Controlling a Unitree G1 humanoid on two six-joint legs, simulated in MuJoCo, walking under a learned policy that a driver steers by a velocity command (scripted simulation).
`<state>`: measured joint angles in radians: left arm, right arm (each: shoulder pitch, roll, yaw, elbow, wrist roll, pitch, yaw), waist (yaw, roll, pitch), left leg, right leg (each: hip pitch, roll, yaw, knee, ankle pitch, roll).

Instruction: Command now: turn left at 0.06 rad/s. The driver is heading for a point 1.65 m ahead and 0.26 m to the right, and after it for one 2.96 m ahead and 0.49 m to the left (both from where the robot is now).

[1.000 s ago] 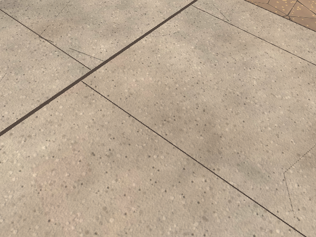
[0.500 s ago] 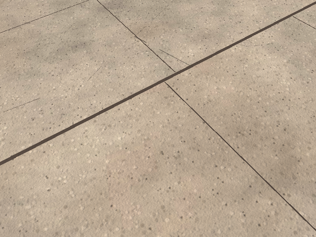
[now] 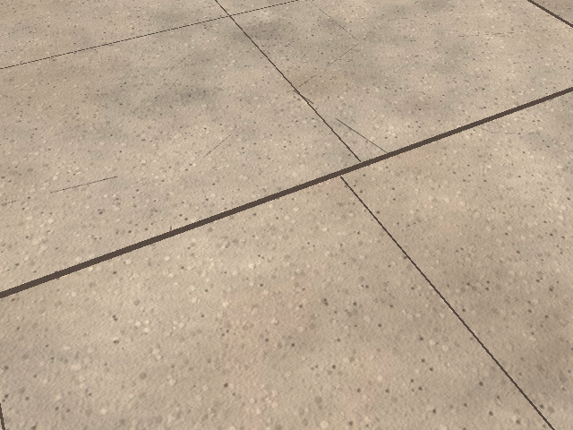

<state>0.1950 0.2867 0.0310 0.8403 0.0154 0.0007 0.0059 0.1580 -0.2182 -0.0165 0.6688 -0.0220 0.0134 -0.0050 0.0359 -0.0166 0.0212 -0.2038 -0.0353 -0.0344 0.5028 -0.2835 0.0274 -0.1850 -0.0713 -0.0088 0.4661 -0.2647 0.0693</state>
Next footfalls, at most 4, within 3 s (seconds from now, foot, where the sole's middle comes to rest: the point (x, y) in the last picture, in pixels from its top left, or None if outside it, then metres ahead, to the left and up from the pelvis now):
1.72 left None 0.42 0.07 -0.77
2.26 right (369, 350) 0.73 -0.17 -0.77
2.82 left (284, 248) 1.05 0.06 -0.77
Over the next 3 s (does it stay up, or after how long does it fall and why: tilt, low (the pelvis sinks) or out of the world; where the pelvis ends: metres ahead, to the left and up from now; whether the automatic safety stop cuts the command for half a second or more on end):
stays up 0.97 -0.03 0.00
